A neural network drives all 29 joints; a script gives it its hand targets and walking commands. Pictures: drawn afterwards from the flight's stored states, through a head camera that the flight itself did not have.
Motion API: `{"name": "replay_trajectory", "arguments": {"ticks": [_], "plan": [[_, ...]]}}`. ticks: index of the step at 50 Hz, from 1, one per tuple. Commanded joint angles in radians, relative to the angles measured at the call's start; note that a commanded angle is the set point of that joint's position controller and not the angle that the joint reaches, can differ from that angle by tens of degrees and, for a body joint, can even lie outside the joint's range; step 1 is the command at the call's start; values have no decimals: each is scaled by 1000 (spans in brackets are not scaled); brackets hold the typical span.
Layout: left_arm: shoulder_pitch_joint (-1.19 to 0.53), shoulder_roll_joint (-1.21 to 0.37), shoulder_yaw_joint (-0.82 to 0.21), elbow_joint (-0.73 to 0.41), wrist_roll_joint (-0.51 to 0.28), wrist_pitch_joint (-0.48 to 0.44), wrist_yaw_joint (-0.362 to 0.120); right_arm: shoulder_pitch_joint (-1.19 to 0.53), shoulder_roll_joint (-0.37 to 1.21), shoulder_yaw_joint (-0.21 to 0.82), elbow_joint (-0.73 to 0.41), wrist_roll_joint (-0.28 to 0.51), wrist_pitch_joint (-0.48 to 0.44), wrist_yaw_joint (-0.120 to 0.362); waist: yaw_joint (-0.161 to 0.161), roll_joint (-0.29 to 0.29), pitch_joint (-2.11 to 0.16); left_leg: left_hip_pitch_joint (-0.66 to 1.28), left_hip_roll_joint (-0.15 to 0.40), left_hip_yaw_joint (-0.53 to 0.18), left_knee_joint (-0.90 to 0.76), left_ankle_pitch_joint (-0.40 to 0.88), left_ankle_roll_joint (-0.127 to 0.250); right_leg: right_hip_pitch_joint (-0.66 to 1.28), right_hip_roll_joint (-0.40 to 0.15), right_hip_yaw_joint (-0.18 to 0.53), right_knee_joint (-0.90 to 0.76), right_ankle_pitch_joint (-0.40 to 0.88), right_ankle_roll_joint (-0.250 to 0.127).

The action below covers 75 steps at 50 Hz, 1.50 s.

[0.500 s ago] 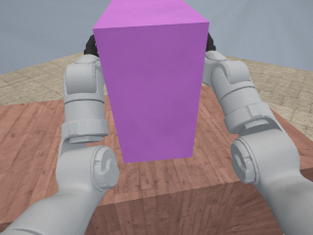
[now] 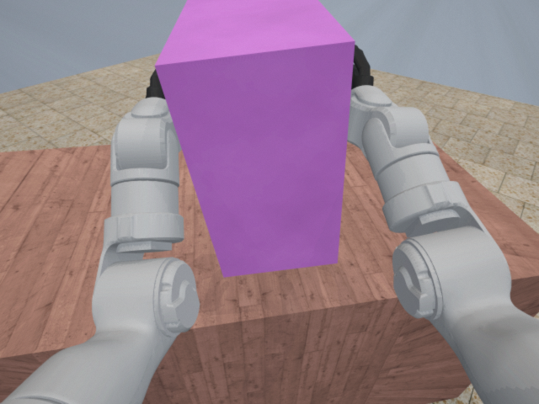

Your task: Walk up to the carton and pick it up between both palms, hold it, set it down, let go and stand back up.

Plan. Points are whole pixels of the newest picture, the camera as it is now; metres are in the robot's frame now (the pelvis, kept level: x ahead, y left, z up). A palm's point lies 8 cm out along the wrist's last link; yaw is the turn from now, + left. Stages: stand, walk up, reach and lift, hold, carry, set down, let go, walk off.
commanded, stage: hold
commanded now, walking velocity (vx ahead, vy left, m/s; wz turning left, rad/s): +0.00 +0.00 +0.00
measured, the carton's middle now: (262, 125) +0.41 +0.01 +0.26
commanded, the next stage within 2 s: none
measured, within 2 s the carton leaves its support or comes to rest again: neither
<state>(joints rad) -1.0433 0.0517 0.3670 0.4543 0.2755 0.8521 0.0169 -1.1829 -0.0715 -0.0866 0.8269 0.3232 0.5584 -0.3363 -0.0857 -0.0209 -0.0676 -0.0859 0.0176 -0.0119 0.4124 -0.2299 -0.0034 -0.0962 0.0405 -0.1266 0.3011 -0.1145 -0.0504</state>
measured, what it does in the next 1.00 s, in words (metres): stands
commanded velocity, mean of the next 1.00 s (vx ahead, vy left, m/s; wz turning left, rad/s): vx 0.00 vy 0.00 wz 0.00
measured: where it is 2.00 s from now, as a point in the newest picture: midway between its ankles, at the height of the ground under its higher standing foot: outside the picture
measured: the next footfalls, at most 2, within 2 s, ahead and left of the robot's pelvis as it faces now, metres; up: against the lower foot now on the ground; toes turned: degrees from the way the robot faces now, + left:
none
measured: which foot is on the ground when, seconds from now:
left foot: down 0.00-1.00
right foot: down 0.00-1.00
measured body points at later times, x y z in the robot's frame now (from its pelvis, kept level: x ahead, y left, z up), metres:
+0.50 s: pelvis +0.01 +0.00 +0.00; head -0.08 +0.02 +0.44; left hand +0.40 +0.14 +0.33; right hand +0.40 -0.12 +0.33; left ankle +0.00 +0.12 -0.75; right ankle +0.04 -0.08 -0.75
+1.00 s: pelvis +0.01 +0.00 +0.00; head -0.08 +0.01 +0.44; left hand +0.40 +0.14 +0.32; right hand +0.40 -0.12 +0.32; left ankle +0.00 +0.12 -0.74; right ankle +0.04 -0.08 -0.75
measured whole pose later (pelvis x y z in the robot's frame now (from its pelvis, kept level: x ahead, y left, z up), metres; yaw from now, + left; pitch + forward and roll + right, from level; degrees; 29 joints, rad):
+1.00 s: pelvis +0.01 +0.00 +0.00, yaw +0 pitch -8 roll -1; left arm -1.14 0.06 0.45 0.58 0.33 0.88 -0.01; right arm -1.23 -0.09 -0.06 0.92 0.34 0.59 -0.34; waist -0.08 -0.01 -0.08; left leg -0.02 0.02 -0.01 0.39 -0.24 0.00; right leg -0.04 0.04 -0.12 0.28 -0.12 -0.05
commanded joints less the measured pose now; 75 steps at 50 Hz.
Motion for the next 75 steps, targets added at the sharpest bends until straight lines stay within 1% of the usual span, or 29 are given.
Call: {"name": "replay_trajectory", "arguments": {"ticks": [1,2,3,5,8,12,15,21,34,46,47,48,49,50,51,53,56,58,60,65,66,67,68,70,71,72,73,74,75], "plan": [[-962,-589,-377,-235,-208,-69,-71,-821,711,281,-301,203,-15,117,-21,124,-578,-85,-51,-30,-31,210,-67,347,4,86,42,198,106],[-902,-613,-385,-179,-195,-49,-59,-798,666,289,-283,218,5,108,-21,156,-504,-83,-56,-25,-35,207,-79,323,5,98,37,218,107],[-864,-584,-350,-135,-169,-36,-60,-783,654,289,-274,219,20,99,-31,104,-450,-94,-60,-15,-38,187,-72,325,6,97,28,205,115],[-761,-533,-283,-39,-109,-14,-77,-738,613,265,-214,194,35,84,-17,67,-341,-152,-55,-15,-91,94,-48,338,-1,100,14,164,115],[-730,-528,-245,18,-79,-4,-111,-755,589,230,-194,178,32,80,-7,66,-282,-166,-46,-19,-113,87,-48,357,-4,105,6,173,103],[-749,-537,-224,18,-75,-6,-135,-788,597,235,-225,202,30,70,-20,54,-288,-125,-50,-24,-91,162,-60,369,-5,100,9,292,110],[-752,-539,-220,17,-72,-3,-147,-791,598,240,-238,208,32,66,-27,48,-276,-114,-51,-22,-90,180,-61,367,-4,97,8,318,111],[-773,-560,-227,6,-75,0,-156,-802,602,239,-250,210,30,74,-28,63,-277,-124,-47,-17,-95,188,-66,372,6,97,10,278,97],[-823,-581,-234,17,-93,-14,-125,-821,608,222,-204,192,16,106,-8,83,-307,-156,-36,-12,-106,144,-63,340,21,102,10,145,79],[-817,-564,-213,62,-97,-27,-122,-833,609,211,-198,190,12,98,-13,68,-316,-157,-44,-16,-95,130,-59,338,8,106,0,177,86],[-648,-513,-125,201,-31,-13,-138,-660,572,149,-56,128,32,101,9,34,-113,-173,-56,-4,-138,69,-20,254,4,121,-32,69,102],[-612,-531,-144,140,-31,-14,-156,-670,590,193,-140,144,12,103,20,5,-167,-133,-57,4,-133,100,-12,273,-7,126,-49,65,107],[-618,-519,-123,155,-21,-12,-165,-724,575,171,-179,141,-1,101,19,27,-198,-118,-66,5,-129,124,-10,253,0,120,-47,74,108],[-614,-491,-110,146,-10,-12,-172,-696,577,171,-165,129,0,98,28,0,-188,-123,-65,8,-125,142,-6,254,-5,121,-54,95,113],[-672,-515,-159,87,-45,-17,-173,-751,585,183,-201,145,-11,99,4,19,-262,-84,-61,3,-107,169,-15,254,3,109,-30,105,104],[-711,-578,-227,30,-86,-25,-158,-824,600,212,-289,167,-34,102,12,71,-345,-65,-57,-8,-89,226,-26,274,28,96,-11,143,97],[-730,-646,-342,-91,-139,-38,-131,-829,659,283,-416,195,-56,93,-13,85,-452,2,-65,-17,-38,353,-33,284,29,102,12,263,101],[-774,-625,-341,-91,-138,-36,-119,-823,664,266,-372,182,-43,86,-9,78,-406,-42,-72,-13,-37,293,-31,267,22,103,11,222,109],[-776,-650,-396,-149,-161,-34,-110,-802,667,281,-394,179,-36,88,-26,93,-423,-41,-58,-22,-55,271,-36,273,34,97,10,190,103],[-768,-628,-347,-55,-137,-27,-98,-794,633,230,-294,126,-11,102,-30,100,-359,-120,-46,-34,-104,66,-16,244,13,112,-13,24,100],[-759,-617,-337,-58,-130,-28,-97,-748,649,231,-260,124,-5,106,-21,82,-355,-123,-44,-34,-112,82,-12,252,13,117,-15,37,98],[-729,-632,-346,-76,-129,-22,-100,-752,654,256,-303,141,-8,107,-10,84,-386,-111,-43,-41,-105,128,-11,283,13,121,-11,82,101],[-728,-605,-320,-22,-107,-12,-102,-750,625,223,-254,133,1,106,-8,99,-326,-122,-47,-29,-110,111,-15,253,12,115,-15,58,102],[-709,-591,-312,-69,-100,-15,-114,-712,642,259,-260,146,3,102,-10,86,-367,-95,-55,-19,-89,190,-18,305,16,115,-11,149,107],[-705,-582,-280,-31,-87,-10,-119,-706,636,246,-232,143,11,100,2,66,-301,-115,-56,-13,-99,174,-15,288,15,113,-17,143,110],[-695,-551,-270,-49,-81,-8,-124,-695,621,245,-229,149,12,97,-4,61,-292,-99,-59,-11,-96,194,-18,285,18,112,-13,150,111],[-690,-579,-283,-78,-92,-7,-129,-727,637,274,-285,180,2,98,12,58,-351,-75,-60,-10,-88,238,-19,301,18,108,-6,196,109],[-655,-573,-280,-60,-86,0,-130,-700,615,272,-269,180,6,92,-2,76,-320,-55,-61,-14,-79,278,-26,309,21,112,1,237,106],[-693,-583,-299,-99,-98,-1,-134,-729,634,293,-316,194,1,90,-4,66,-369,-41,-66,-7,-67,306,-27,315,22,108,5,260,112]]}}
